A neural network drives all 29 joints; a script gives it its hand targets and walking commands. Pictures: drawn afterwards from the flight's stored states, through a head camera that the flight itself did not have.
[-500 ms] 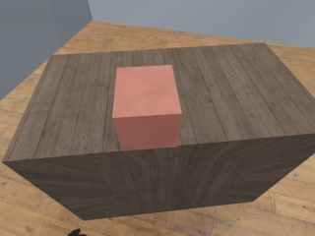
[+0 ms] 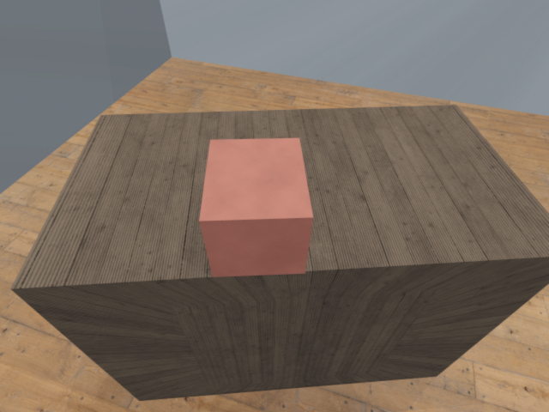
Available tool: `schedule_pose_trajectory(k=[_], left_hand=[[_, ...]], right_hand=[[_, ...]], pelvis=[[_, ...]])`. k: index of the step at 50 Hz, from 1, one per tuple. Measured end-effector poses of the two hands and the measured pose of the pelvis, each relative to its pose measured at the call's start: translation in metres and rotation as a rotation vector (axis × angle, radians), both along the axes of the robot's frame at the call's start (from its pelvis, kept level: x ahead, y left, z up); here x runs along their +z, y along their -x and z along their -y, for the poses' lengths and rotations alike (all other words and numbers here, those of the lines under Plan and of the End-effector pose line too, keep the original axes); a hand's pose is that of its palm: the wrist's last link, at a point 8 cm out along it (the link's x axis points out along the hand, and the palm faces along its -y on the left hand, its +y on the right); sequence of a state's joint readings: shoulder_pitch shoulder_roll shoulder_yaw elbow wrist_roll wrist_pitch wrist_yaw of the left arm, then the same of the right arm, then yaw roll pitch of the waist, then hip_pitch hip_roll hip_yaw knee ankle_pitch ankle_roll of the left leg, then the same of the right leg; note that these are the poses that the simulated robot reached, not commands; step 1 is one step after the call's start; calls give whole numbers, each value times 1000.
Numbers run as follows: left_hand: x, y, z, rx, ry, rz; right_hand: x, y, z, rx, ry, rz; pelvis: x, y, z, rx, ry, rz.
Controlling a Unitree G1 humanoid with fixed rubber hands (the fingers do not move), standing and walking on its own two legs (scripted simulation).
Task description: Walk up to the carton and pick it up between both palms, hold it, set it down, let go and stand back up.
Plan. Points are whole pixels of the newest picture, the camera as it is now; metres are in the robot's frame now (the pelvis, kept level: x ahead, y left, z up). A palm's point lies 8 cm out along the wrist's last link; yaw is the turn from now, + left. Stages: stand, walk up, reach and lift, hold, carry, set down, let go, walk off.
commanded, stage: walk up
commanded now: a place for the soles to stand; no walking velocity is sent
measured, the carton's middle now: (257, 205) +0.46 +0.03 +0.04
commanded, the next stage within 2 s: reach and lift in 0.72 s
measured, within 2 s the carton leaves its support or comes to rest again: neither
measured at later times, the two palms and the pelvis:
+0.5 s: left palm out of the picture +0.06 +0.26 -0.13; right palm out of the picture +0.06 -0.25 -0.13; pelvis +0.02 +0.00 +0.00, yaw +1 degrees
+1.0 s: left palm out of the picture +0.18 +0.25 -0.10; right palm (434, 405) +0.18 -0.25 -0.11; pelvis -0.01 -0.01 -0.02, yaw +3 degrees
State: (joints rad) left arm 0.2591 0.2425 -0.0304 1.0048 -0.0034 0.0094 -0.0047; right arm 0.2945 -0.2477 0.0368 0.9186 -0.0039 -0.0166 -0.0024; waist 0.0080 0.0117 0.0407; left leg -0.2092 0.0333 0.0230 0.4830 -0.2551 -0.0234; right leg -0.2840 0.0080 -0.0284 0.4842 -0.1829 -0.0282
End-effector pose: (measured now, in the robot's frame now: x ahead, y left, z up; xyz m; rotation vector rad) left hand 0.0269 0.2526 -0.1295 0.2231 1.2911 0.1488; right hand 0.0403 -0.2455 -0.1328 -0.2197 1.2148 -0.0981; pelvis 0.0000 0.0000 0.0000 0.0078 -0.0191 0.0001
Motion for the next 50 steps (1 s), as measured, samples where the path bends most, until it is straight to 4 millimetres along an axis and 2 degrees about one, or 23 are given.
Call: schedule_pose_trajectory(k=[7, 18, 26, 39, 41, 43, 47, 50], left_hand=[[0, -16, -1, -9, -2, 18], [-4, -40, 0, -24, 9, 50], [-4, -35, -5, -14, -2, 31], [-3, -19, -10, 28, -15, -22], [-6, -38, -17, 42, -34, -33], [-7, -70, -22, 39, -53, 1], [10, -131, -15, 3, -59, 119], [25, -149, 0, -27, -38, 162]], right_hand=[[-1, 1, -2, 3, 7, -30], [4, -16, 2, 12, 36, -17], [5, -25, 3, 22, 40, -11], [2, -27, 5, 28, 39, -18], [-2, -47, 8, 28, 38, 32], [-4, -77, 8, 52, 32, 95], [6, -129, 4, 73, 12, 220], [19, -144, 3, 58, -4, 278]], pelvis=[[1, -7, -1, 4, 3, -3], [1, -15, -3, 13, 6, -1], [1, -17, -3, 20, 7, 2], [0, -13, -1, 37, 9, -2], [-8, -5, 1, 48, 4, -7], [-19, 4, 4, 57, -8, 1], [-27, 11, 6, 50, -4, 25], [-23, 7, 6, 45, 5, 55]])
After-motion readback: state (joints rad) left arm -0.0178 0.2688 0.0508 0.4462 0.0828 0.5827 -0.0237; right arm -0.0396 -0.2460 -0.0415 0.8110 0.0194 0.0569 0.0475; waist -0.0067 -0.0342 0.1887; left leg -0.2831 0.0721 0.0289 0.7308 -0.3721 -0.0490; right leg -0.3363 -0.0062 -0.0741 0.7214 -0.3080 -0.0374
